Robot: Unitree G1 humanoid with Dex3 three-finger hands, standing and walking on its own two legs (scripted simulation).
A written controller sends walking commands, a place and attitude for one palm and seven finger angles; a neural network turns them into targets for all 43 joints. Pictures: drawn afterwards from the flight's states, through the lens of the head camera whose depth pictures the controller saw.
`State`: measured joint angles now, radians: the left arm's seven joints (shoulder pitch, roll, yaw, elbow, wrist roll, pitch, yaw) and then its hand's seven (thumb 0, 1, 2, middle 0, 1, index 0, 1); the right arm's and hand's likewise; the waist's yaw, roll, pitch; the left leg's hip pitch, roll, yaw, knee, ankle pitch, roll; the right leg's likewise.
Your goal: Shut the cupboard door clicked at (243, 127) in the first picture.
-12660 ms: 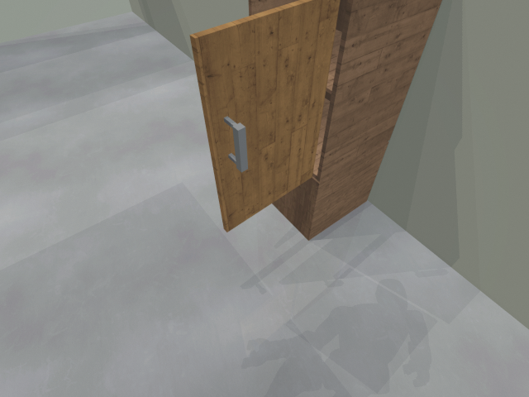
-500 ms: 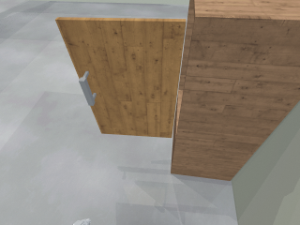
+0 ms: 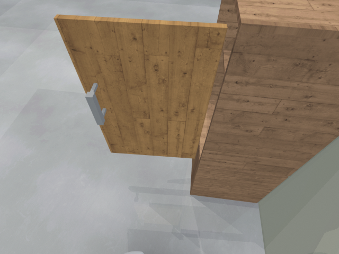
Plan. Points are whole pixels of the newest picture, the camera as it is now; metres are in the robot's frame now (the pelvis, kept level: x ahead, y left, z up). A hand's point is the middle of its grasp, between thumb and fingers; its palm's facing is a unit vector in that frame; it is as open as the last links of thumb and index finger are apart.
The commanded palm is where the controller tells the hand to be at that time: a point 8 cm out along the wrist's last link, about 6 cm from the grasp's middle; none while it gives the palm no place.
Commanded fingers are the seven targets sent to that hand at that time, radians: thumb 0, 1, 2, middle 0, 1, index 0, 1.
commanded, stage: come to a stop and stand still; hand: left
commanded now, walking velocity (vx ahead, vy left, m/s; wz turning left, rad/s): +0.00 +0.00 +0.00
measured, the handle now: (97, 104) +0.50 +0.26 +0.01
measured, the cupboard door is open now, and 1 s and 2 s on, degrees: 93 93 93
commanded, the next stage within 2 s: look again from close up in 1.34 s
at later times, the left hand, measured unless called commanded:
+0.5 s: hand out of the picture +0.04 +0.16 -0.17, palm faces +0.01 -0.98 -0.21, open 7.3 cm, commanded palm none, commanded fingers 0.00 0.90 0.90 -0.20 -0.30 -0.20 -0.30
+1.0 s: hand out of the picture -0.03 +0.22 -0.17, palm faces -0.02 -0.97 -0.25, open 7.3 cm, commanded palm none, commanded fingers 0.00 0.90 0.90 -0.20 -0.30 -0.20 -0.30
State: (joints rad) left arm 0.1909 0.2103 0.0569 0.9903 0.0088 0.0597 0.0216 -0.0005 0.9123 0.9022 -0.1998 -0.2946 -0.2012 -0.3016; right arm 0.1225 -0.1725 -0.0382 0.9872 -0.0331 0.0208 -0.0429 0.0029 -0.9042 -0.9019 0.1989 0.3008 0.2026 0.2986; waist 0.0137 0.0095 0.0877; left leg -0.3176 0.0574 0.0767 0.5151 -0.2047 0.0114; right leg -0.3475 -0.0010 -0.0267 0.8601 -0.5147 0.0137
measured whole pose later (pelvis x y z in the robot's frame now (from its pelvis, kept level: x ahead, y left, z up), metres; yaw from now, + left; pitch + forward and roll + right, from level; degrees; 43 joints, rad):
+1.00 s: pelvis -0.04 +0.01 +0.01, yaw +0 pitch -2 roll -1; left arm 0.26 0.26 -0.01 1.07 0.02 0.00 0.02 0.00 0.91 0.90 -0.20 -0.30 -0.20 -0.30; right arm 0.20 -0.25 -0.01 1.11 -0.01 0.00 0.00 0.01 -0.90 -0.90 0.20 0.30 0.20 0.30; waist 0.01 -0.02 0.05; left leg -0.24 -0.04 0.07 0.41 -0.15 0.08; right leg -0.18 -0.03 -0.03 0.41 -0.21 0.02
